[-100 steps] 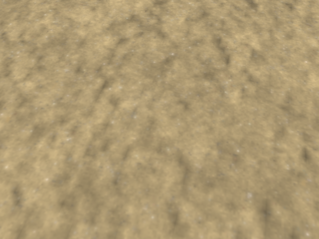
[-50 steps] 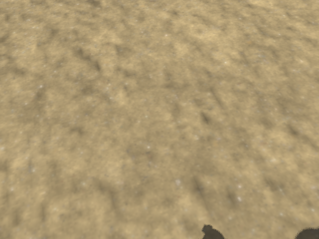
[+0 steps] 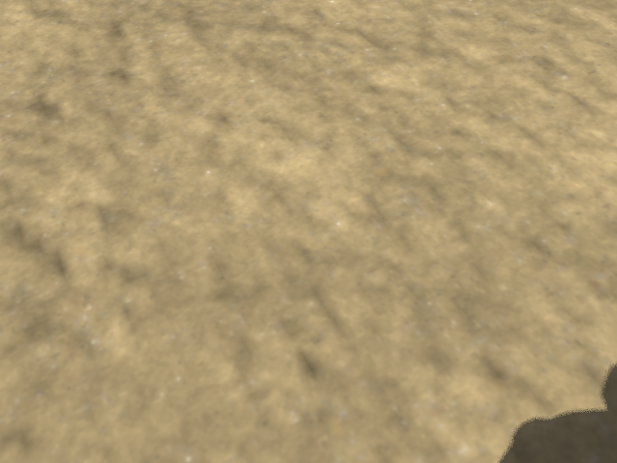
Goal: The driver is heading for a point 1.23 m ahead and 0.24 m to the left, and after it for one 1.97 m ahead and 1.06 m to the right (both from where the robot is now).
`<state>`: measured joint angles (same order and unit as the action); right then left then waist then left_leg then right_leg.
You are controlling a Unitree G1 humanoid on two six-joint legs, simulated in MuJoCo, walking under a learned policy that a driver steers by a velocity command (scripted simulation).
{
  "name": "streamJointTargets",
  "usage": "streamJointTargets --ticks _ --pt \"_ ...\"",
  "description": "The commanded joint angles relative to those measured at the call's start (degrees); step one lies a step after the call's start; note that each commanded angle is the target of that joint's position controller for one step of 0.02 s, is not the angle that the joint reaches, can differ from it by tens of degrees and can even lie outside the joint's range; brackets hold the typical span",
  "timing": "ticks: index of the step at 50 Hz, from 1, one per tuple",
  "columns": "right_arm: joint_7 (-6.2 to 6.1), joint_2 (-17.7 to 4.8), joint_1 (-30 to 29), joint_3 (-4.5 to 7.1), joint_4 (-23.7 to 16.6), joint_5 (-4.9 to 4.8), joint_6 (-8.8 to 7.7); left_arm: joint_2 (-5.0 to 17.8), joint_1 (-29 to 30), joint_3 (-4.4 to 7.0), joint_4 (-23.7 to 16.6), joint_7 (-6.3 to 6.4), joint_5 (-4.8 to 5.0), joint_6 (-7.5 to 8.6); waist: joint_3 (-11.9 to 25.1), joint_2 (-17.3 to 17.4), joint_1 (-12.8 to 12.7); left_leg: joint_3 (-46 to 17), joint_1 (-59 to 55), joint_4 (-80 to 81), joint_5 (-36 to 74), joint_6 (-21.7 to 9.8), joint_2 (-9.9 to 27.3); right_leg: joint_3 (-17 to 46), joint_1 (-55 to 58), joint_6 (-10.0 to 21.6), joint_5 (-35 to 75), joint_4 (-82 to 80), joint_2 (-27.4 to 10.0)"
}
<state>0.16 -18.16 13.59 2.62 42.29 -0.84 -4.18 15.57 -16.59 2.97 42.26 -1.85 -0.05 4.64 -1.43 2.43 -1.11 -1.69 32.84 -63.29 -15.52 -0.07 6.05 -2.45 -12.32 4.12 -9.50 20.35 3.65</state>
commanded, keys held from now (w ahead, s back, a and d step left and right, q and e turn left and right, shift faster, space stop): w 0.78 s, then w+q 0.22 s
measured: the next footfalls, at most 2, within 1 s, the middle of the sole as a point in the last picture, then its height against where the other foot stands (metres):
left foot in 0.32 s outside the picture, level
right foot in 0.86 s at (380, 387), level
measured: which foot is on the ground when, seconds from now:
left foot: up 0.00-0.30, down 0.32-0.86, up 0.88-1.00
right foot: down 0.00-0.34, up 0.36-0.84, down 0.86-1.00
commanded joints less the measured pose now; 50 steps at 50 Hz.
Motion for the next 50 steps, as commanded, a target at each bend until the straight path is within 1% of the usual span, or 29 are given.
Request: streamJointTargets --ticks 1,6,9,11,13,14,15,16,17,18,19,20,21,22,23,26,29,32,37,40,41,42,43,44,45,46,47,48,50 --pt "-0.24 -2.74 1.06 0.66 -3.44 0.77 0.32 7.79 2.21 1.98 -2.71 0.43 0.26 1.75 -0.11 -5.56 2.03 -1.92 6.12 5.15 6.26 1.54 2.90 13.54 2.09 11.00 10.09 -13.09 -15.78" --pt "0.89 -0.89 -9.70 -0.31 -6.00 0.38 -0.87 9.65 -1.77 2.23 -0.30 1.23 0.78 0.97 -2.38 -4.64 -1.85 0.67 3.54 24.21 21.55 1.17 0.37 7.15 3.22 8.02 11.11 -13.50 -13.19" --pt "1.90 -1.25 -14.79 -0.34 -7.86 -0.14 -1.34 10.68 -5.52 2.42 1.75 1.33 1.21 0.24 -3.36 -4.55 -3.77 0.81 3.94 29.73 22.31 0.16 -0.90 7.76 8.33 7.75 10.23 -11.87 -15.38" --pt "2.58 -1.90 -16.61 -0.12 -9.01 -0.15 -1.52 10.97 -6.77 2.54 2.84 1.55 1.35 -0.47 -3.50 -4.89 -3.67 0.51 5.06 32.26 18.87 -1.20 -1.55 8.42 13.09 7.04 12.64 -9.47 -17.23" --pt "2.97 -2.81 -15.52 0.24 -9.19 -0.03 -1.61 11.62 -6.83 2.78 3.48 1.86 1.39 -1.18 -2.24 -5.86 -2.34 1.16 2.52 33.84 14.16 -2.68 -2.68 8.64 16.54 5.90 18.65 -6.22 -18.24" --pt "2.89 -3.84 -12.95 0.72 -8.71 0.08 -1.61 12.23 -6.17 2.91 3.50 2.01 1.30 -1.46 -0.35 -6.85 -0.66 2.43 -1.85 34.24 11.77 -3.64 -4.19 8.16 17.36 5.19 27.02 -2.79 -17.82" --pt "2.54 -5.44 -6.76 1.70 -7.12 0.24 -1.58 12.32 -5.09 2.83 3.46 2.15 1.20 -1.82 3.71 -6.89 3.06 4.36 -10.80 35.66 11.96 -5.17 -6.16 6.33 16.60 4.04 36.34 4.85 -15.91" --pt "1.91 -8.31 2.49 3.01 -4.74 0.41 -1.41 10.68 -5.10 2.08 2.96 2.41 0.63 -1.95 10.50 -5.87 7.13 2.85 -25.71 34.04 14.28 -7.35 -4.31 4.13 10.40 2.17 35.05 16.68 -13.03" --pt "1.40 -14.10 10.00 4.24 -3.94 1.87 -1.23 5.23 -10.22 0.26 0.88 2.24 -0.15 -1.16 20.85 4.42 6.82 -18.77 -49.75 32.53 12.11 -14.91 10.74 1.61 -10.39 -1.53 13.81 39.18 -6.44" --pt "1.66 -12.05 12.09 3.84 -2.85 0.78 -0.93 3.51 -12.06 -0.54 1.86 1.82 0.37 0.00 27.08 13.71 6.66 -40.39 -57.72 42.27 2.93 -20.35 17.13 6.95 -23.39 -3.32 -22.42 52.15 0.42" --pt "1.57 -8.37 9.48 2.60 -3.18 0.23 -0.72 9.49 -7.06 1.00 0.95 1.37 1.86 0.85 19.41 8.05 7.68 -36.04 -52.88 44.62 -3.34 -17.47 15.39 10.35 -29.90 -2.76 -21.81 56.50 -3.28" --pt "1.32 -6.95 6.06 2.14 -3.55 0.32 -0.53 9.87 -1.88 1.04 -0.67 1.18 2.66 1.30 11.93 4.57 6.76 -27.77 -44.74 45.65 -1.97 -15.46 13.19 8.22 -31.36 -2.30 -17.29 55.27 -6.11" --pt "1.40 -5.82 2.71 1.73 -3.53 0.74 -0.56 9.04 0.63 0.89 -1.26 1.34 1.96 1.31 6.50 0.56 4.79 -21.99 -35.98 47.48 3.22 -14.45 10.82 6.77 -30.01 -2.43 -12.93 51.24 -8.45" --pt "1.52 -4.24 0.51 1.29 -3.80 1.26 -0.90 8.74 0.75 1.23 -1.08 1.53 1.08 0.82 4.35 0.75 2.87 -18.13 -30.17 49.25 7.67 -13.73 8.80 7.01 -26.84 -2.64 -9.87 47.54 -10.33" --pt "1.63 -3.92 -0.63 1.21 -3.84 1.55 -1.14 7.77 -0.84 1.14 -0.54 1.51 0.93 0.18 3.81 1.99 1.29 -16.06 -26.43 51.03 9.84 -13.75 7.71 7.08 -23.51 -3.07 -8.08 46.14 -11.00" --pt "1.63 -4.94 -0.60 1.66 -2.47 0.98 -2.18 5.46 -1.44 0.69 -0.17 1.90 0.48 -1.30 2.35 1.72 -0.23 -10.68 -21.83 54.79 14.96 -15.00 6.81 6.24 -22.29 -4.71 -4.55 41.38 -11.61" --pt "0.88 -6.07 1.24 2.01 -0.88 0.90 -1.98 4.74 4.67 0.38 -1.86 1.93 0.08 -1.14 0.16 0.51 1.22 -6.45 -22.87 56.38 16.72 -14.15 5.54 5.96 -25.46 -5.77 4.94 31.33 -11.95" --pt "0.39 -7.14 3.35 2.20 0.38 0.44 -1.45 3.50 10.59 -0.16 -3.08 1.27 0.30 -0.36 -1.11 0.47 3.49 -2.69 -23.71 56.50 16.31 -12.20 3.88 4.37 -23.34 -5.62 13.60 19.91 -10.28" --pt "0.12 -8.53 8.24 2.66 3.46 -0.22 -0.15 4.07 18.20 -0.23 -5.75 -0.21 0.99 0.40 -2.82 0.76 6.05 -3.49 -31.33 53.66 15.42 -11.60 7.21 3.81 -23.93 -4.14 12.76 11.32 -8.37" --pt "-0.34 -9.22 8.36 3.06 4.47 -0.54 0.81 5.57 17.32 0.29 -6.14 -0.84 0.85 0.83 -1.93 1.72 4.30 -5.11 -35.40 49.24 21.56 -10.21 9.10 3.62 -20.62 -1.92 6.35 8.54 -7.22" --pt "-0.45 -9.57 7.44 3.10 4.48 -0.62 1.11 6.59 13.99 0.88 -5.42 -0.75 0.73 1.04 -0.13 2.18 1.95 -4.94 -35.24 45.27 28.53 -9.48 8.33 2.45 -15.16 -1.01 4.87 7.18 -5.78" --pt "-0.52 -8.76 6.71 2.70 4.39 -0.50 1.38 8.70 6.43 2.14 -3.19 -0.33 0.53 1.18 4.58 1.34 -2.05 -3.12 -32.95 36.57 34.68 -8.07 5.46 1.12 -4.00 0.45 5.71 5.55 -4.38" --pt "-0.57 -5.80 6.58 1.43 3.18 0.46 1.26 12.46 -3.83 3.49 -1.10 0.33 -0.13 1.17 13.22 -1.79 -6.18 -0.95 -23.46 21.76 26.51 -5.94 2.18 7.37 13.40 3.51 7.73 8.56 -11.12" --pt "-0.29 0.78 13.39 -0.56 1.61 0.62 0.16 18.28 -8.63 4.88 -0.21 0.77 -0.78 0.67 21.36 -15.96 -3.95 2.26 0.28 -0.25 -3.34 -1.37 -7.62 32.19 35.28 11.82 -0.49 5.80 -26.06" --pt "-0.15 -3.17 11.72 0.25 2.68 -0.59 -0.79 12.91 -9.62 3.57 -0.27 0.75 -0.18 0.45 23.65 -15.59 -6.12 -5.76 7.23 -8.75 -17.80 -1.13 -7.92 42.64 34.85 13.13 -8.99 -1.12 -27.80" --pt "0.00 -7.32 7.20 1.62 1.43 -2.03 -1.14 10.11 -5.90 2.56 -0.36 0.89 0.02 0.45 14.09 -11.71 -5.82 -6.39 11.50 -11.39 -14.25 -1.61 -4.89 33.87 27.86 10.18 -10.81 -2.50 -26.01" --pt "-0.13 -7.07 4.09 1.64 0.65 -1.87 -1.10 8.30 -2.13 2.00 -0.67 0.97 0.01 0.45 9.27 -8.97 -4.17 -4.63 10.77 -9.68 -9.22 -1.68 -1.95 26.57 20.44 8.30 -8.54 -3.82 -23.72" --pt "-0.28 -6.40 2.51 1.82 0.38 -1.16 -0.71 6.39 1.19 1.45 -0.56 0.84 -0.07 0.63 5.04 -7.80 -2.55 -4.25 9.12 -6.55 -5.43 -1.34 -0.36 21.33 13.62 7.32 -5.02 -6.14 -21.45" --pt "-0.34 -4.52 4.89 2.06 1.25 -1.00 0.93 4.84 4.54 1.21 -0.23 0.75 -0.68 1.53 2.64 -9.57 0.45 -4.59 3.03 -3.62 -0.64 -0.75 1.60 13.80 5.90 6.19 0.52 -10.01 -18.87"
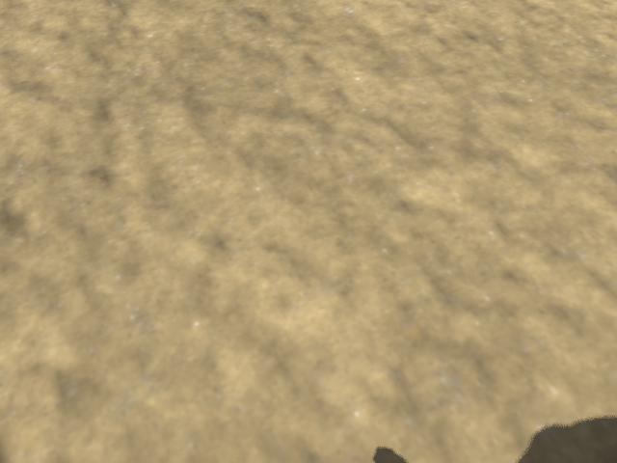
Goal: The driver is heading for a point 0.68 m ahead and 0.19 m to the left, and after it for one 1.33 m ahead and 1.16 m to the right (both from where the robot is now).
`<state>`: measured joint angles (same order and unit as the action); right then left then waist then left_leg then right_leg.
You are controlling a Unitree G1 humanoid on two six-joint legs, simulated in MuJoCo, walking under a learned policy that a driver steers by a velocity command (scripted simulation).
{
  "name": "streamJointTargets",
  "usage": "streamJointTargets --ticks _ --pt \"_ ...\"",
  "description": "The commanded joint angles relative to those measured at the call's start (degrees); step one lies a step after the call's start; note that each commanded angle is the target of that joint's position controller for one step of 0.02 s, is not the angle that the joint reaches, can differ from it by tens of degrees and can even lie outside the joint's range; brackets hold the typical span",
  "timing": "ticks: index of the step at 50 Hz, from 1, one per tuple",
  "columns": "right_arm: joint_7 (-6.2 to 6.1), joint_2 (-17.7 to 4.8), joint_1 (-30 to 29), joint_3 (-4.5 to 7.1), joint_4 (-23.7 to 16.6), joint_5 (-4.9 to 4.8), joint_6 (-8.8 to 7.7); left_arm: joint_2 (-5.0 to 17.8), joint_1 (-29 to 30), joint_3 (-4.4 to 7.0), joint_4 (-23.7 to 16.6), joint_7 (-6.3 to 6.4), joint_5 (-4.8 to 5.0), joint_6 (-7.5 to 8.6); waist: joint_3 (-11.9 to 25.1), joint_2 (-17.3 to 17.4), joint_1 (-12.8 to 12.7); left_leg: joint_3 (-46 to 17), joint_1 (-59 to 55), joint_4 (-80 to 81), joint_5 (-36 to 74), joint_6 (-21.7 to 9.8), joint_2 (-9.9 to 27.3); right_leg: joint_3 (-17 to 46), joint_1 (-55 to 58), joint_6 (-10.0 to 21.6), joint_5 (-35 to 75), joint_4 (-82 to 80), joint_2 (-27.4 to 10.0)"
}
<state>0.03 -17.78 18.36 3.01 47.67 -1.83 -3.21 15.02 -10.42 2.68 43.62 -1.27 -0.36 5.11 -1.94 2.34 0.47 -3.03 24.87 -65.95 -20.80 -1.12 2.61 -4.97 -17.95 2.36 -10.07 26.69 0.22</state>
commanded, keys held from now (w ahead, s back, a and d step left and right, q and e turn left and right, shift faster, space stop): w+q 0.54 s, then w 0.30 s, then e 0.16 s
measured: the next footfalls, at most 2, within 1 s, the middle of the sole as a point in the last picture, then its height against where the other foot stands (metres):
left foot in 0.38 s outside the picture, level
right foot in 0.90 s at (299, 359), level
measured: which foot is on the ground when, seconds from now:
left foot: up 0.00-0.36, down 0.38-0.90, up 0.92-1.00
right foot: down 0.00-0.38, up 0.40-0.88, down 0.90-1.00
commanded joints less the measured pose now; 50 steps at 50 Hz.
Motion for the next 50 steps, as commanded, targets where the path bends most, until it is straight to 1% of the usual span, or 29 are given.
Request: streamJointTargets --ticks 1,5,9,12,14,17,18,19,20,21,22,23,24,25,26,29,31,34,36,39,42,43,44,45,46,47,48,49,50 --pt "-0.21 -3.56 0.73 1.53 -3.92 -0.04 0.63 5.55 -1.21 1.70 -1.11 0.19 -0.40 1.50 2.63 -8.68 -0.49 -3.04 10.19 -0.49 5.63 0.67 5.21 13.70 9.87 8.31 4.30 -17.58 -15.31" --pt "-0.30 -2.24 -2.94 1.51 -5.84 0.42 1.59 7.40 -1.65 2.51 0.97 0.88 -0.68 1.99 -0.06 -6.11 -0.30 -3.73 14.54 7.18 14.25 1.82 5.30 5.03 10.24 8.49 12.52 -19.62 -14.81" --pt "1.23 -0.60 -9.92 0.78 -8.15 0.60 0.94 9.14 -2.93 2.93 2.05 1.67 -0.28 1.24 -1.89 -4.90 -2.83 0.62 12.95 20.96 23.82 1.11 4.45 -1.75 12.42 7.11 13.84 -20.29 -13.76" --pt "2.28 -0.11 -15.24 0.42 -10.78 0.60 0.94 10.48 -5.95 3.47 3.51 1.91 0.44 0.17 -3.74 -3.95 -4.86 2.80 14.80 26.62 23.11 -0.15 3.98 -3.71 18.05 6.88 15.42 -19.19 -15.78" --pt "2.92 -0.58 -17.11 0.54 -12.42 0.57 1.03 11.22 -6.93 3.82 4.23 1.94 1.08 -0.80 -4.18 -4.22 -4.92 4.17 15.68 28.77 19.74 -1.45 3.28 -4.77 22.41 6.17 19.52 -16.84 -17.03" --pt "3.38 -3.07 -13.89 1.89 -13.30 0.66 1.49 13.48 -5.53 4.53 3.93 2.38 1.80 -2.09 -0.14 -6.83 -1.35 8.65 7.53 29.34 11.36 -4.62 -1.43 -7.15 25.54 4.31 44.06 -6.61 -17.19" --pt "3.26 -4.91 -8.43 3.00 -12.26 0.53 1.69 14.03 -4.84 4.68 3.68 2.55 1.97 -2.59 3.10 -7.24 1.97 9.96 0.44 29.75 9.42 -6.11 -3.87 -7.93 24.71 3.57 50.58 1.60 -16.44" --pt "2.61 -7.82 0.72 4.80 -9.93 0.40 1.85 13.51 -3.84 4.37 3.38 2.69 2.17 -2.81 7.76 -5.92 7.11 9.82 -13.09 33.63 12.67 -8.30 -6.32 -9.26 19.33 1.72 48.47 13.90 -14.20" --pt "1.27 -13.03 8.51 6.66 -8.18 0.23 2.55 10.34 -5.26 3.15 2.33 2.70 0.52 -2.30 12.71 2.04 9.43 -3.39 -30.12 35.10 13.10 -11.75 1.22 -9.27 4.39 -1.03 26.27 32.13 -11.12" --pt "1.28 -17.39 4.93 6.74 -9.32 0.16 1.74 2.74 -9.81 0.82 -0.72 1.87 -0.81 -0.56 17.46 13.80 1.67 -36.76 -45.17 42.70 1.61 -22.31 13.83 -0.80 -19.56 -4.01 -23.81 49.68 1.64" --pt "1.82 -12.23 6.02 5.23 -10.67 0.45 0.77 8.00 -3.07 1.56 -1.40 1.03 1.39 1.60 20.71 5.98 6.26 -43.03 -46.40 49.25 -2.46 -22.06 16.01 10.27 -25.47 -2.86 -23.86 53.83 0.44" --pt "1.97 -9.64 4.06 4.43 -10.23 0.87 -0.05 9.84 1.28 2.08 -3.08 0.62 3.13 2.70 12.78 3.59 6.12 -34.99 -40.82 50.08 2.00 -19.50 14.68 9.96 -29.19 -1.51 -18.15 51.84 -1.95" --pt "1.95 -8.37 0.73 4.01 -10.51 0.69 -0.43 9.10 1.54 1.86 -2.80 0.97 2.32 3.26 8.34 -1.19 3.47 -28.09 -32.70 49.77 8.34 -17.55 12.07 9.85 -26.89 -1.01 -13.23 46.94 -4.48" --pt "1.77 -6.73 -2.83 3.53 -11.19 0.93 -0.48 9.31 1.21 2.21 -2.16 1.36 0.79 3.22 5.81 -2.07 1.24 -22.93 -25.69 50.20 14.54 -16.21 9.81 9.81 -23.16 -1.44 -10.32 42.03 -6.10" --pt "1.47 -5.55 -4.73 3.01 -12.22 1.62 -0.55 9.66 -0.14 2.53 -1.86 1.29 0.38 2.56 5.35 -0.76 -0.53 -20.35 -21.42 51.35 18.77 -15.83 8.46 10.31 -19.48 -1.88 -8.22 39.90 -7.16" --pt "0.61 -6.00 -4.66 2.97 -12.06 1.46 -0.95 7.69 -1.24 2.25 -1.64 1.24 -0.32 0.65 4.48 -0.61 -1.71 -14.61 -15.48 53.51 27.51 -16.18 6.92 8.43 -16.86 -4.62 -4.23 33.42 -7.14" --pt "-0.15 -6.68 -2.81 3.05 -10.94 1.44 -1.01 6.26 2.44 1.65 -2.71 1.28 -0.48 0.24 2.83 -0.10 -0.42 -10.94 -14.03 54.34 29.60 -15.05 5.49 7.52 -17.99 -6.03 2.49 25.95 -6.82" --pt "-0.61 -6.73 -0.55 2.87 -9.41 1.29 -0.81 4.72 8.05 0.83 -3.87 0.71 -0.07 0.59 1.77 1.31 2.26 -6.94 -13.01 54.27 25.04 -11.97 2.90 6.64 -14.69 -6.10 14.68 12.90 -5.02" --pt "-0.57 -7.30 1.41 2.90 -8.21 1.19 -0.87 4.60 11.51 0.58 -4.75 0.18 0.46 0.94 0.55 1.82 4.02 -7.66 -13.36 54.78 20.04 -11.42 3.85 6.18 -13.06 -5.59 19.19 7.95 -3.90" --pt "-0.52 -7.36 3.81 2.92 -6.34 0.93 -0.64 5.86 14.64 0.79 -6.11 -0.55 0.77 1.49 -1.13 1.91 5.09 -10.33 -19.87 52.28 19.96 -11.44 6.97 7.08 -16.33 -3.77 16.92 3.89 -3.54" --pt "-0.93 -7.75 4.55 3.18 -5.13 1.01 0.13 6.98 13.74 1.14 -6.49 -1.24 0.69 2.01 -1.17 3.02 3.86 -12.49 -26.33 48.69 26.35 -10.41 9.94 6.98 -16.81 -1.20 10.00 1.53 -2.92" --pt "-1.08 -7.90 3.28 3.20 -5.15 1.24 0.44 7.61 11.26 1.43 -5.78 -1.29 0.50 2.10 -0.46 3.82 2.35 -11.26 -27.76 45.72 34.69 -9.33 9.38 5.83 -14.42 -0.08 7.81 0.69 -1.89" --pt "-1.25 -7.97 1.75 3.13 -5.49 1.38 0.73 8.76 6.13 2.13 -4.19 -1.14 -0.01 2.27 2.91 3.96 -0.48 -8.95 -28.08 39.45 47.08 -7.79 7.24 3.49 -7.11 1.43 9.14 -0.95 0.38" --pt "-1.42 -7.02 1.19 2.57 -6.01 1.76 0.83 10.75 -0.60 2.89 -2.37 -1.02 -0.68 2.48 8.89 2.72 -3.69 -5.98 -25.33 29.51 50.89 -5.42 3.89 4.25 4.44 3.56 18.05 -0.65 -0.85" --pt "-1.68 -4.34 3.40 1.53 -7.51 3.22 0.58 14.45 -7.89 3.38 -1.55 -1.00 -1.73 2.53 18.30 -5.56 -4.52 -3.83 -12.65 12.28 33.94 -2.12 -1.17 17.44 23.23 8.98 37.11 3.81 -11.58" --pt "-1.12 -0.70 12.43 0.43 -5.97 2.71 -0.09 15.12 -9.94 3.54 0.14 -1.45 -1.05 1.82 25.11 -20.28 -1.42 -2.16 5.12 -6.27 -14.05 2.33 -9.48 38.68 38.92 19.08 43.09 0.65 -22.92" --pt "-0.79 -6.07 10.04 1.19 -5.47 2.43 -0.32 11.18 -9.70 2.65 -0.43 -1.65 1.26 1.13 24.30 -13.08 -3.44 -6.16 8.84 -10.77 -15.56 2.64 -6.59 40.72 37.45 17.66 34.47 -2.24 -20.84" --pt "-0.66 -7.35 3.11 1.64 -7.25 1.54 -0.29 9.54 -4.57 2.09 -1.61 -1.40 1.66 0.58 15.56 -8.74 -3.58 -4.52 12.22 -10.23 -11.61 3.06 -3.92 32.56 30.00 15.30 33.06 -2.96 -18.59" --pt "-0.98 -7.14 -1.34 1.56 -8.19 1.99 -0.26 8.69 -1.44 1.73 -2.35 -1.09 1.25 0.02 10.57 -3.73 -3.09 -2.90 11.93 -7.38 -8.27 3.45 -2.13 27.75 22.37 13.77 36.04 -4.09 -16.11"
Keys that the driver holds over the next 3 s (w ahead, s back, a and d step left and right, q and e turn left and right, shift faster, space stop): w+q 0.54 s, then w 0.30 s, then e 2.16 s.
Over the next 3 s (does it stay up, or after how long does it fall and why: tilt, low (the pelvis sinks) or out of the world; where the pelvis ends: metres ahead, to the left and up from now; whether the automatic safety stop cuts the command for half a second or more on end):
stays up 0.62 0.12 0.01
